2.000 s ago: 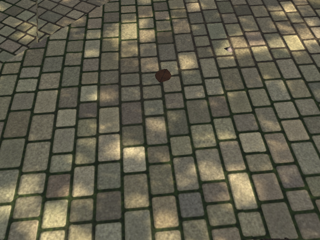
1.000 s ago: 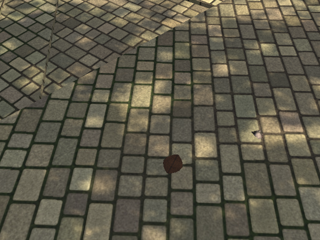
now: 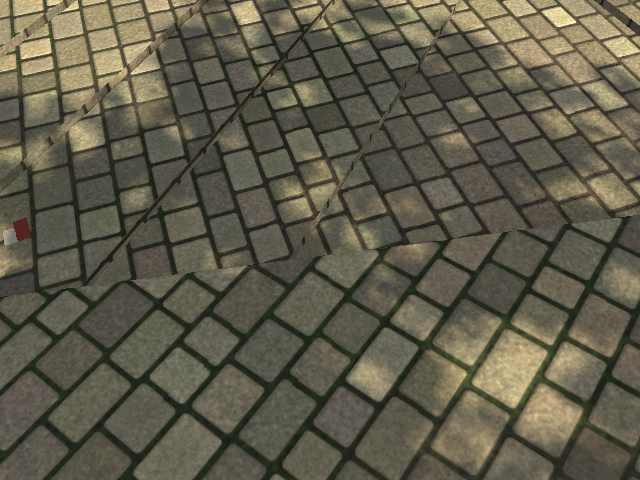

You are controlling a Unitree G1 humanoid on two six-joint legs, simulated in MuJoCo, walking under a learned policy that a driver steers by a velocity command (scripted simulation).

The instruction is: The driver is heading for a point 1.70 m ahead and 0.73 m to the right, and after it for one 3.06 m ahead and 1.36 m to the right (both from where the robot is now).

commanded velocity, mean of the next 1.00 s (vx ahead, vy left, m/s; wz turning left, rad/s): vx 0.05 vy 0.00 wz -0.32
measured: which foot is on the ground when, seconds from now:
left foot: up 0.00-0.12, down 0.14-0.56, up 0.58-1.00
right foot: down 0.00-0.14, up 0.16-0.54, down 0.56-1.00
